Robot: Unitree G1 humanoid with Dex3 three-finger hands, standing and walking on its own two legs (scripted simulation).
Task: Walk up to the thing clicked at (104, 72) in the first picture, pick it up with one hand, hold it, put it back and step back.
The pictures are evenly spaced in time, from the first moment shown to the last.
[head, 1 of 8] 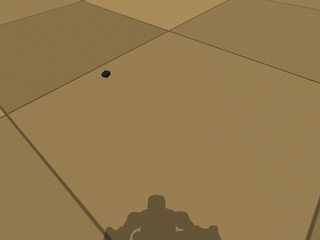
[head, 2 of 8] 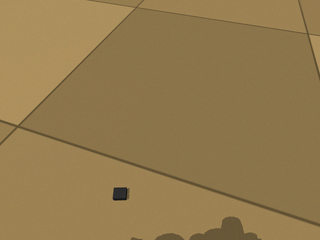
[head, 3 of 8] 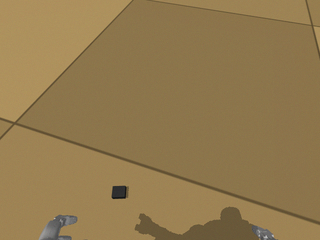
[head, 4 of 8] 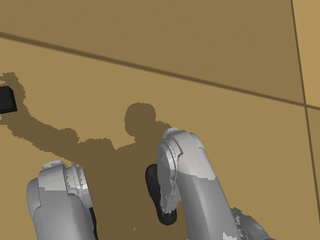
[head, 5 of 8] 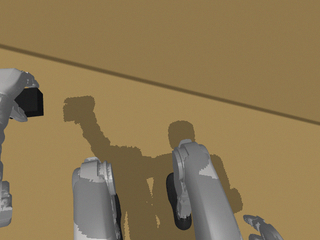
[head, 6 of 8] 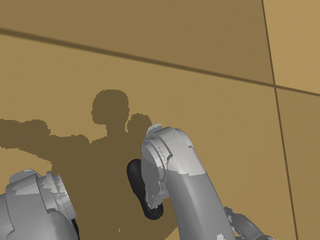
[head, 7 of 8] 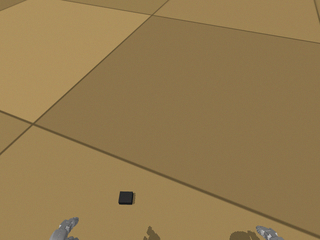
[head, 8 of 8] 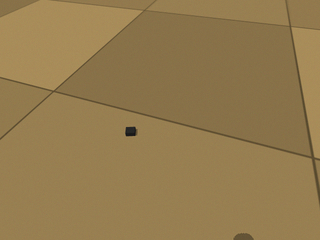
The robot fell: no
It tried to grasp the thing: yes
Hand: left
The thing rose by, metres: 0.68
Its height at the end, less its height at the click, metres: +0.00
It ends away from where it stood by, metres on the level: 0.02
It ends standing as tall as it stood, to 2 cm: yes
